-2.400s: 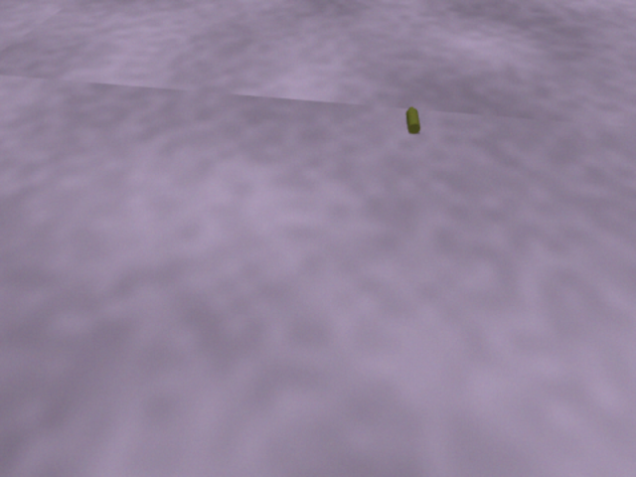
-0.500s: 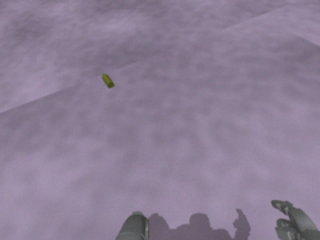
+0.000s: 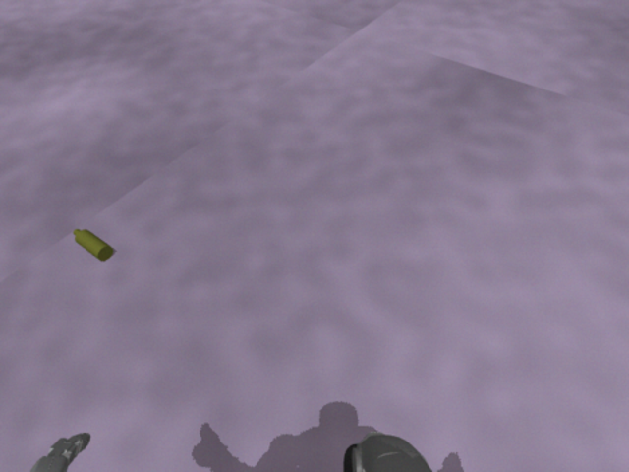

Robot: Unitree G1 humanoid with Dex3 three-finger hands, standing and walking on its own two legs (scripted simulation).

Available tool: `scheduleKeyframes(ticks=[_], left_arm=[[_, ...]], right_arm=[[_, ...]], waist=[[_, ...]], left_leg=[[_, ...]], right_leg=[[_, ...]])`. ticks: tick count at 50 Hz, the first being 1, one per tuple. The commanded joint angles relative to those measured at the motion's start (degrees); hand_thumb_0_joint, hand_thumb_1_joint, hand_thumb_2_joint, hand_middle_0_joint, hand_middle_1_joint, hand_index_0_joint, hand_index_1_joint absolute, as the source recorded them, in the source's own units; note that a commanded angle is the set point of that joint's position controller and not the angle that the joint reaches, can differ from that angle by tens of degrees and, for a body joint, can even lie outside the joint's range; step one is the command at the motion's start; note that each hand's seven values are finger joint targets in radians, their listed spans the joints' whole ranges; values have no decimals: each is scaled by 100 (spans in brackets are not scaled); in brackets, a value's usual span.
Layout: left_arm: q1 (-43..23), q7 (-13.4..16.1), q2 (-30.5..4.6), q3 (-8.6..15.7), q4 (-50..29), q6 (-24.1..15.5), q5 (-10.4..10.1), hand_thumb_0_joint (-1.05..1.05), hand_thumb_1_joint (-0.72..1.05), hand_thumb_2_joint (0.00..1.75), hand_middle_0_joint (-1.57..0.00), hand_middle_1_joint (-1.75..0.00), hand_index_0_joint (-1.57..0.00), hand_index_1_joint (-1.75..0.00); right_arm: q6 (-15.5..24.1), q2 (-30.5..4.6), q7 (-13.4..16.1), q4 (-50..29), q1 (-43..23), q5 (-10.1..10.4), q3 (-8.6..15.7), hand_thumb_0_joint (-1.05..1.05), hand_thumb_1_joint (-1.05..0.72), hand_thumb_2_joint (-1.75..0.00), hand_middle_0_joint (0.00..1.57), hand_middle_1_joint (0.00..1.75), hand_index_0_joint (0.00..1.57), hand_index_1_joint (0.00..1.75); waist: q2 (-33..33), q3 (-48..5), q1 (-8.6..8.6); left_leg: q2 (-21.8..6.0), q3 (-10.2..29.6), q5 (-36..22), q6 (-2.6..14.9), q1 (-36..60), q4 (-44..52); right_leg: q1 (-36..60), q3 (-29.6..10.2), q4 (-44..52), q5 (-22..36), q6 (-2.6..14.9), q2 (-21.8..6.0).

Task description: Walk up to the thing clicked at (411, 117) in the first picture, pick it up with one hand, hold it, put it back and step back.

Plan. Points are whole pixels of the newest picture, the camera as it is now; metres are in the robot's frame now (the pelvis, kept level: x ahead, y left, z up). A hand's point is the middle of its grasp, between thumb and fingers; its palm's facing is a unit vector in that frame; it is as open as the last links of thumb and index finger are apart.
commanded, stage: walk up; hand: left
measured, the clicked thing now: (90, 242) +1.09 +0.80 -0.71
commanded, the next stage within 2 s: none
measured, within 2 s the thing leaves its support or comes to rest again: neither
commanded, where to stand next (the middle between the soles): +0.55 +0.87 m, yaw -43 degrees
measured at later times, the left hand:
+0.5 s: hand out of the picture +0.28 +0.56 -0.14, palm faces -0.21 -0.76 -0.61, open 7.4 cm
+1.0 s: hand out of the picture +0.49 +0.63 -0.09, palm faces -0.29 -0.73 -0.61, open 7.3 cm
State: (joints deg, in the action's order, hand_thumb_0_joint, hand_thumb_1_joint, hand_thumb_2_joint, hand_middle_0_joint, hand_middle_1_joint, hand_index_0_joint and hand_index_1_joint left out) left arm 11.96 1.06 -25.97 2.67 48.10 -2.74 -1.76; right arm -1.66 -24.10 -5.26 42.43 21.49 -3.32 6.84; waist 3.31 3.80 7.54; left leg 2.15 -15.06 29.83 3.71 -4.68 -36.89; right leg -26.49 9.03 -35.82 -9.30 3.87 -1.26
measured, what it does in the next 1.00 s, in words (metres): steps to the left, turning right: left foot, then right foot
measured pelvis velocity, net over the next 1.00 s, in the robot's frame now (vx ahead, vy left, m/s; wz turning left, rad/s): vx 0.30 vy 0.37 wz -0.39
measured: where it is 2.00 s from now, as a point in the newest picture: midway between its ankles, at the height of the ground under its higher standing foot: (64, 414)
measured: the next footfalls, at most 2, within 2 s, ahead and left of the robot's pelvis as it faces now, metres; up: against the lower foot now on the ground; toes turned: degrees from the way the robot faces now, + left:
left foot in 0.38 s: +0.30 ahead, +0.35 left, +0.00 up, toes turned -7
right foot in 0.78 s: +0.35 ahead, +0.19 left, +0.00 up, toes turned -25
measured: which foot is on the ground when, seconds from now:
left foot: down 0.00-0.02, up 0.04-0.36, down 0.38-0.80, up 0.82-1.00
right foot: down 0.00-0.42, up 0.44-0.76, down 0.78-1.00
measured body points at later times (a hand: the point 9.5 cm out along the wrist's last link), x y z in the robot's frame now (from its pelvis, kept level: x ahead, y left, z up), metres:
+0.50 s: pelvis +0.18 +0.23 -0.02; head +0.23 +0.23 +0.43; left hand +0.29 +0.60 -0.11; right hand +0.25 -0.12 -0.10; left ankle +0.26 +0.35 -0.71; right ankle +0.13 +0.02 -0.65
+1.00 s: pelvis +0.30 +0.37 -0.01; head +0.30 +0.31 +0.44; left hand +0.50 +0.66 -0.06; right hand +0.27 +0.04 -0.14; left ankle +0.39 +0.53 -0.63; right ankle +0.31 +0.21 -0.71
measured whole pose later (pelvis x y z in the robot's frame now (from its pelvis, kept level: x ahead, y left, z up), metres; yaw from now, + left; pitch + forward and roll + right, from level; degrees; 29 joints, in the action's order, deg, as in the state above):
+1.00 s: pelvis +0.30 +0.37 -0.01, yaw -23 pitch -3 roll -1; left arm 17.6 6.1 -23.1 3.2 45.3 -3.6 1.2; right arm -6.9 -25.9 -5.5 40.5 12.9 -4.1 6.0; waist 8.9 6.2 1.2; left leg -4.9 6.0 23.0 -0.8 -34.5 -74.3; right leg -24.4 1.1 -42.8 -16.1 0.4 -2.8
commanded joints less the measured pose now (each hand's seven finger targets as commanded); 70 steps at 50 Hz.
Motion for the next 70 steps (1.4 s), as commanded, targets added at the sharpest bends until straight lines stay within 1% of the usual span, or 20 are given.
scheduleKeyframes(ticks=[1, 2, 3, 6, 9, 16, 20, 22, 26, 34, 38, 40, 42, 49, 56, 58, 60, 62, 65, 70], left_arm=[[2167, 481, -1840, 726, -45, -10, 94, 0, 90, 90, -20, -30, -20, -30], [1656, 569, -2067, 732, -279, -33, 22, 0, 90, 90, -20, -30, -20, -30], [1085, 676, -2129, 699, -366, -55, -44, 0, 90, 90, -20, -30, -20, -30], [659, 653, -1583, 518, -430, -209, 88, 0, 90, 90, -20, -30, -20, -30], [484, 529, -1608, 576, -385, -382, 219, 0, 90, 90, -20, -30, -20, -30], [694, 543, -2062, 668, -323, -401, 399, 0, 90, 90, -20, -30, -20, -30], [575, 609, -1257, 426, -339, -253, 419, 0, 90, 90, -20, -30, -20, -30], [1091, 763, -974, 307, -191, -183, 276, 0, 90, 90, -20, -30, -20, -30], [1296, 633, -1550, 459, 351, -138, 69, 0, 90, 90, -20, -30, -20, -30], [1139, 564, -1083, 348, 197, -92, 115, 0, 90, 90, -20, -30, -20, -30], [2651, 691, -1348, 611, 480, -164, 176, 0, 90, 90, -20, -30, -20, -30], [2218, 806, -1934, 757, 41, -137, 278, 0, 90, 90, -20, -30, -20, -30], [1057, 848, -1905, 708, -418, -125, 167, 0, 90, 90, -20, -30, -20, -30], [653, 618, -1778, 760, -584, -215, 384, 0, 90, 90, -20, -30, -20, -30], [756, 569, -2192, 888, -654, -208, 517, 0, 90, 90, -20, -30, -20, -30], [300, 580, -2006, 775, -735, -172, 468, 0, 90, 90, -20, -30, -20, -30], [438, 677, -782, 408, -729, -97, 354, 0, 90, 90, -20, -30, -20, -30], [247, 881, -1240, 370, -676, -125, 324, 0, 90, 90, -20, -30, -20, -30], [749, 733, -1502, 541, -107, -102, 55, 0, 90, 90, -20, -30, -20, -30], [1021, 643, -1120, 419, -191, -60, 17, 0, 90, 90, -20, -30, -20, -30]], right_arm=[[177, -850, 125, -1059, -250, 47, 198, 0, -90, -90, 20, 30, 20, 30], [99, -1464, 175, -1068, -175, 70, 383, 0, -90, -90, 20, 30, 20, 30], [33, -1580, 245, -1111, -622, 47, 370, 0, -90, -90, 20, 30, 20, 30], [8, -1271, 131, -833, -751, 133, 252, 0, -90, -90, 20, 30, 20, 30], [-159, -1080, -45, -785, -482, 21, 213, 0, -90, -90, 20, 30, 20, 30], [-160, -1114, -228, -979, -1251, 48, 320, 0, -90, -90, 20, 30, 20, 30], [-78, -1590, -82, -429, 484, -127, 623, 0, -90, -90, 20, 30, 20, 30], [32, -2436, 86, -547, -414, 1, 709, 0, -90, -90, 20, 30, 20, 30], [45, -1459, 194, -703, -1185, -12, 400, 0, -90, -90, 20, 30, 20, 30], [5, -1013, 214, -745, -835, -152, 234, 0, -90, -90, 20, 30, 20, 30], [-101, -899, 188, -1130, -1510, -48, 146, 0, -90, -90, 20, 30, 20, 30], [-213, -819, 197, -1050, -655, -24, 91, 0, -90, -90, 20, 30, 20, 30], [-352, -1350, 317, -938, -493, -87, 342, 0, -90, -90, 20, 30, 20, 30], [-411, -1218, 3, -636, -518, -84, 320, 0, -90, -90, 20, 30, 20, 30], [-370, -1287, -44, -824, -777, -55, 400, 0, -90, -90, 20, 30, 20, 30], [-295, -1323, 20, -549, 115, -90, 504, 0, -90, -90, 20, 30, 20, 30], [-160, -1918, 161, -496, 641, -305, 643, 0, -90, -90, 20, 30, 20, 30], [-100, -2473, 269, -752, -514, -69, 660, 0, -90, -90, 20, 30, 20, 30], [-85, -1413, 360, -956, -844, -154, 408, 0, -90, -90, 20, 30, 20, 30], [-136, -1148, 351, -1048, -587, -134, 324, 0, -90, -90, 20, 30, 20, 30]], waist=[[-1246, -1673, -1333], [-633, -1649, -1192], [-218, -1320, -998], [-1, -275, -566], [-624, -92, -323], [-1432, -419, -468], [563, -1053, 654], [2318, -775, -41], [1391, -294, -399], [768, -553, -299], [-324, -992, -1329], [-1287, -1107, -1019], [-612, -641, -696], [-987, -66, -513], [-1602, -369, -730], [-1140, -746, -123], [1884, -408, 258], [2162, -213, -169], [824, -4, -408], [1107, -404, -343]], left_leg=[[-289, 1558, 712, -1021, -4437, -4399], [-469, 2656, 698, -1142, -4609, -5348], [-688, 2779, 466, -1131, -4722, -5550], [-893, 2432, -804, -626, -3538, -3960], [-932, 2129, -1241, -540, -2963, -3127], [-1012, 1584, -1867, -403, -1663, -1235], [-924, 2188, -337, -181, 537, 424], [-2438, 4922, 149, 208, 115, 2205], [-1646, 2639, -875, -30, -845, 1582], [-1644, 1733, -4068, 626, -324, 984], [-1130, 930, -4027, -29, -1943, -1365], [-488, 1756, 304, -659, -4089, -3396], [-732, 2467, 323, -840, -3995, -4612], [-804, 2000, -933, -424, -2936, -3610], [-825, 1630, 75, -264, -2429, -1909], [-623, 1374, -361, -153, -1088, -635], [-1580, 3473, -817, -104, -438, 1137], [-2516, 5287, -1350, 767, -1386, 1857], [-1458, 2860, -3569, 334, -999, 506], [-1353, 2218, -4558, 524, -292, 297]], right_leg=[[4751, -4086, 906, -418, 1630, -2465], [4123, -5706, 1460, -1410, 2141, -3099], [3438, -5595, 1916, -2111, 2225, -3253], [1334, -2794, 1689, -639, 987, -1615], [472, -1620, 1356, 526, 707, -1074], [-221, -1478, 815, -154, 577, -927], [-1586, -1058, -2445, -1058, -6, -258], [-2566, -1249, -4371, -2532, 104, 267], [-1772, -1236, -3535, -1160, -74, -239], [-490, -336, -1453, -972, -232, -101], [2459, -747, 749, 700, 87, -252], [3406, -4096, 1144, 353, 976, -2307], [1913, -4778, 1522, -610, 1821, -2982], [-71, -2121, 1109, -1840, 689, -1086], [-102, -2521, 560, -1779, 818, -1227], [-707, -2120, -425, -1043, 506, -1043], [-2718, -843, -3558, -2833, -164, 754], [-2431, -1499, -4215, -2775, -9, 365], [-2033, -1400, -3917, -1861, -153, 264], [-1062, -687, -2249, -1568, -239, 167]])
